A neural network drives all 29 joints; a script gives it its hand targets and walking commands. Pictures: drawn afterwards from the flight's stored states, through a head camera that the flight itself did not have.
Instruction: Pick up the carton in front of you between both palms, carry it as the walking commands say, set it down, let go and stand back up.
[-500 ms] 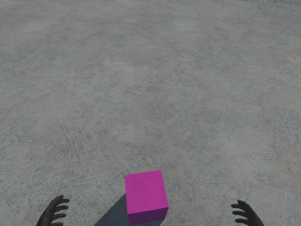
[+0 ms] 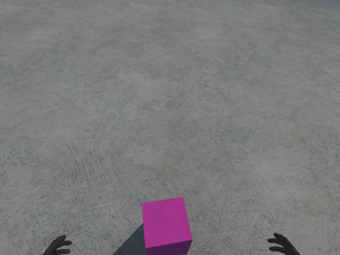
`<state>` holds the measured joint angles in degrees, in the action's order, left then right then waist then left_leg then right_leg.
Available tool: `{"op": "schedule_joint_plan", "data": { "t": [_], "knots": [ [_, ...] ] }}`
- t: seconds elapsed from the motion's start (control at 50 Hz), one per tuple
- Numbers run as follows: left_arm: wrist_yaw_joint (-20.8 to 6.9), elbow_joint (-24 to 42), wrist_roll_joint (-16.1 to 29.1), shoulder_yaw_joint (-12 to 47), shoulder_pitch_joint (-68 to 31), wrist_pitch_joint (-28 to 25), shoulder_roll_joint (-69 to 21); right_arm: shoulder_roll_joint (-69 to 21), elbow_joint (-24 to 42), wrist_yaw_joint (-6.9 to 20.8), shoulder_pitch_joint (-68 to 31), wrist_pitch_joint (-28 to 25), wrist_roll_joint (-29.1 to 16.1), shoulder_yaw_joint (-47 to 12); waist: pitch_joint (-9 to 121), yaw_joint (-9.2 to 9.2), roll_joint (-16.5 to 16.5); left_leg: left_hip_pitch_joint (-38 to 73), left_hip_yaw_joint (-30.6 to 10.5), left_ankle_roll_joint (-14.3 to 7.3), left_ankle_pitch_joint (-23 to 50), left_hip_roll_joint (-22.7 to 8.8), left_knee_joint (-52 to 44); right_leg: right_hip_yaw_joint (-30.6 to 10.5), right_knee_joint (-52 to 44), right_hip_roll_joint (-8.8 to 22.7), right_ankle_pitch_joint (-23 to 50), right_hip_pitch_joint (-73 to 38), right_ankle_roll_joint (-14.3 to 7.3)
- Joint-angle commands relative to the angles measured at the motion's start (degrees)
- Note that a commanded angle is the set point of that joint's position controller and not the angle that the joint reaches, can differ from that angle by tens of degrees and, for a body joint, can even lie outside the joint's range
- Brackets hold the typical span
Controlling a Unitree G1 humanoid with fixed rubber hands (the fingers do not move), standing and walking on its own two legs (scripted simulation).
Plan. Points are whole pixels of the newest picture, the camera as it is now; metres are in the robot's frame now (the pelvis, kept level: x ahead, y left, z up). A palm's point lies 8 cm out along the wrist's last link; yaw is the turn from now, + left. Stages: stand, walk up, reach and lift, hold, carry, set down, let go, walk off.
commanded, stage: stand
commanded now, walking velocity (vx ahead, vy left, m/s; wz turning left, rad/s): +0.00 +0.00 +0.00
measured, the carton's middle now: (165, 228) +0.38 +0.01 -0.65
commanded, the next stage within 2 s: none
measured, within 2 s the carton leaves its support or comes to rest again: neither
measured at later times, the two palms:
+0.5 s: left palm out of the picture +0.08 +0.30 -0.09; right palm out of the picture +0.08 -0.31 -0.09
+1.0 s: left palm out of the picture +0.07 +0.30 -0.10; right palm out of the picture +0.07 -0.31 -0.09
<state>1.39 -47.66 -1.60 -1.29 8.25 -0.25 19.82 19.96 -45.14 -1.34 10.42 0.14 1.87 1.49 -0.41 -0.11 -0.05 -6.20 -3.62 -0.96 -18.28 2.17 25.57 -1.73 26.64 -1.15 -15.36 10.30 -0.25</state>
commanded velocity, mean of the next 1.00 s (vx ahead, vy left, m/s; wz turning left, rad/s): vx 0.00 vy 0.00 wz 0.00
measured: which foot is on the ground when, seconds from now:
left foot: down 0.00-1.00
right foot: down 0.00-1.00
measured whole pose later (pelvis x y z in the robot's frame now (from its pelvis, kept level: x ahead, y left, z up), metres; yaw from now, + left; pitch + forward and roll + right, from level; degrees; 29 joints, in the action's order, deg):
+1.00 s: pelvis -0.03 -0.01 +0.01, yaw +0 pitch -3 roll +0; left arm 0.6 -59.2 -0.8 -0.3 6.4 -0.9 22.1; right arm 22.1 -57.0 -0.7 8.3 -0.6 1.0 0.6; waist -1.6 -0.5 0.0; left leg -4.0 -3.9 -0.5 -13.1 1.7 19.7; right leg -1.5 20.1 -1.3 -9.8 7.7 -0.6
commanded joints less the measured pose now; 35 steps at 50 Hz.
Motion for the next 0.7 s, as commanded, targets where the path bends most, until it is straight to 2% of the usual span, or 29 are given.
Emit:
{"op": "schedule_joint_plan", "data": {
  "t": [0.0,0.34,0.68],
  "knots": [
    [0.23,1.98,0.09,-1.82,-2.02,-0.80,8.69,9.32,2.00,-0.24,-1.54,-0.83,-0.06,2.07,2.96,-0.03,0.14,-2.22,-4.52,0.55,21.08,-6.60,-3.78,-4.97,-2.37,5.97,18.48,-4.60,-1.05],
    [-0.23,-3.47,0.31,-1.55,-2.99,-1.09,10.24,10.39,-3.78,0.10,-2.53,-1.20,-0.17,1.35,0.56,-0.21,0.07,-2.52,-5.36,0.04,12.81,-6.92,-7.62,-6.24,-6.99,6.72,12.63,-4.58,-1.08],
    [-0.51,-7.40,0.61,-1.09,-3.66,-1.20,11.40,11.34,-7.74,0.33,-3.13,-1.33,-0.60,0.99,-0.10,-0.37,0.11,-2.36,-5.86,-0.25,11.12,-7.32,-8.97,-6.61,-8.85,6.97,10.71,-4.78,-1.16]
  ]
}}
